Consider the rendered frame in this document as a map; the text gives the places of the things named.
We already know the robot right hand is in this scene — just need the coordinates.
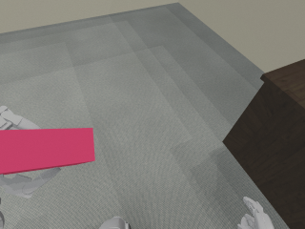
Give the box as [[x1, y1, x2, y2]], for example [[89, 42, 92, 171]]
[[237, 197, 275, 229]]

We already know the robot left hand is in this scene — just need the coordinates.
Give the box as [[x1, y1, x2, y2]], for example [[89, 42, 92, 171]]
[[0, 105, 61, 198]]

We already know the table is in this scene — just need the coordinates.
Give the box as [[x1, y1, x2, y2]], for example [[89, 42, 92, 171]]
[[222, 59, 305, 229]]

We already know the robot left thigh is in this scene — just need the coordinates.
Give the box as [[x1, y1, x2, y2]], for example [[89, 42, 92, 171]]
[[99, 218, 130, 229]]

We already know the sponge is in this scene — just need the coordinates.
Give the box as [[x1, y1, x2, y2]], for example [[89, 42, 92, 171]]
[[0, 128, 95, 175]]

